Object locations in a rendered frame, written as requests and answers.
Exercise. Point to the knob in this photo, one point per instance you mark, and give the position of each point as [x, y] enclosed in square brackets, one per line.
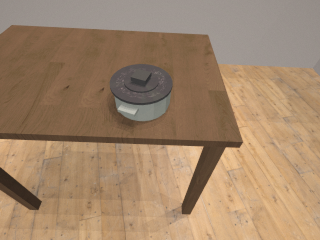
[141, 76]

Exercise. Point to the pot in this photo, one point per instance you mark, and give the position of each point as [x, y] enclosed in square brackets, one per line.
[143, 112]

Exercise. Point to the table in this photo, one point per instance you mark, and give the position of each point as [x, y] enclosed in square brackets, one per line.
[55, 86]

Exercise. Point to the lid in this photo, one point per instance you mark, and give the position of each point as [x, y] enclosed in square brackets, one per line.
[156, 89]

